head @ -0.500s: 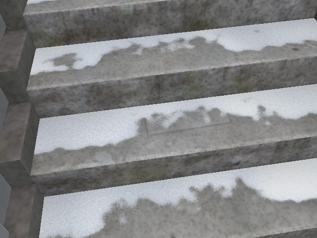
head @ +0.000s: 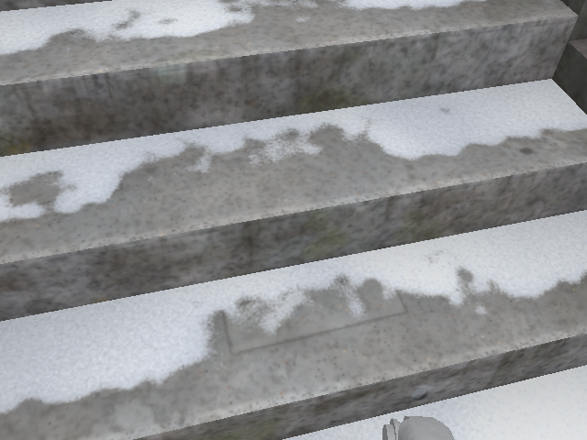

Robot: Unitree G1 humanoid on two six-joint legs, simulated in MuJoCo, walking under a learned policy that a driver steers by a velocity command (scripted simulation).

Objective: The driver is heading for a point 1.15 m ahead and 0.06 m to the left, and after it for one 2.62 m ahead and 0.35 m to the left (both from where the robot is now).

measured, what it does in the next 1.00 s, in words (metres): climbs: right foot 0.16 m higher, then left foot 0.16 m higher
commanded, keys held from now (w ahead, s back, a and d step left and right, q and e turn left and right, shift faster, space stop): w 1.00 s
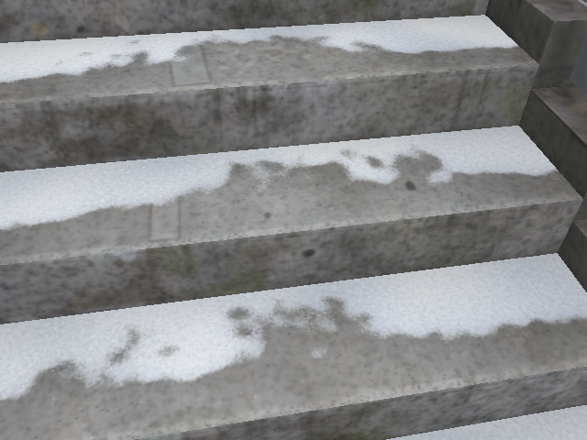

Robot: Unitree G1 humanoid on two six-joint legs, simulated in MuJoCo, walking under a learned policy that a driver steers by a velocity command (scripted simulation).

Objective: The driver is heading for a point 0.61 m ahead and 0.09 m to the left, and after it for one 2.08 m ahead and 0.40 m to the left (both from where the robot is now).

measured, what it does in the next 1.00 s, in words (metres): climbs, turning left: right foot 0.16 m higher, then left foot 0.16 m higher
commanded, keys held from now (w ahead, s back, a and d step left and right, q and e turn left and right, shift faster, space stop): w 0.36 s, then w+q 0.64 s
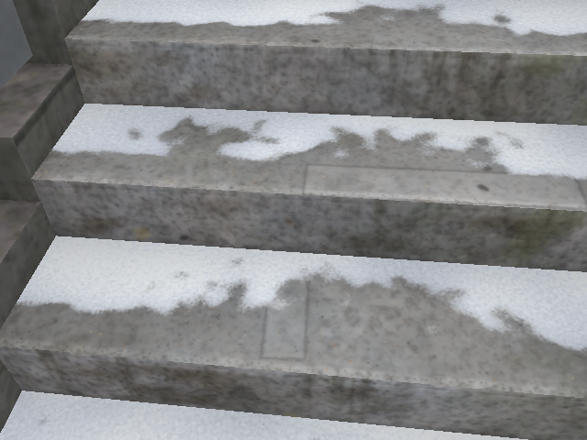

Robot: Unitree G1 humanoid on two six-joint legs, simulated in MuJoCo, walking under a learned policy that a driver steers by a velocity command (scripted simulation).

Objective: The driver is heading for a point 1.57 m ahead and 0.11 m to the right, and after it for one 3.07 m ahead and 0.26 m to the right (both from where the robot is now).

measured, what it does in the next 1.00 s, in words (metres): climbs: right foot 0.16 m higher, then left foot 0.16 m higher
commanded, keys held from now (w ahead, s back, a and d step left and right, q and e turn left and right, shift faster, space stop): w+q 0.18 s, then w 0.18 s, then w+e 0.64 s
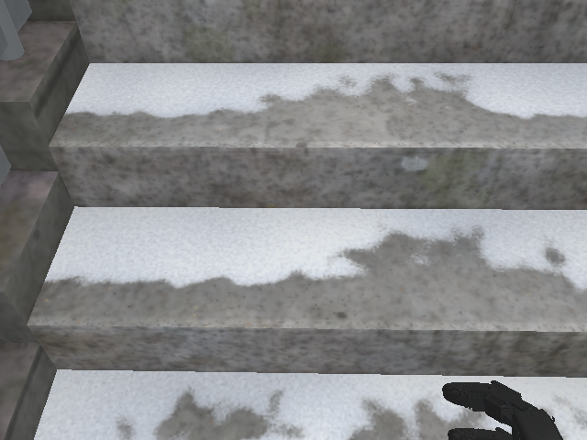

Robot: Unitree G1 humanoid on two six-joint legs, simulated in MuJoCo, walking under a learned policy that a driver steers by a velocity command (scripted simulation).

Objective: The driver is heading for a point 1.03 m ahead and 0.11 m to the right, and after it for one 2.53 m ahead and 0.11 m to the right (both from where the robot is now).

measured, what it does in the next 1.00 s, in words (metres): climbs: right foot 0.16 m higher, then left foot 0.16 m higher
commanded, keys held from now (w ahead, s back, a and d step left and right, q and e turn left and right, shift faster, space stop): w+e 0.52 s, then w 0.06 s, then w+q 0.42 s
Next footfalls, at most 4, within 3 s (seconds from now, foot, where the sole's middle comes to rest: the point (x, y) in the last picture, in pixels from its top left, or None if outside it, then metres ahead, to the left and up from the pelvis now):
0.44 right None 0.41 -0.17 -0.51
1.00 left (381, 265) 0.70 -0.11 -0.35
1.44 right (479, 104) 0.99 -0.32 -0.19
1.96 left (300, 90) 1.04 0.04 -0.19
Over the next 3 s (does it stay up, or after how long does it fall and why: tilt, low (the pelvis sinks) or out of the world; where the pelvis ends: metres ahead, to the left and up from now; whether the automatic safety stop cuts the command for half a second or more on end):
stays up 1.22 -0.08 0.74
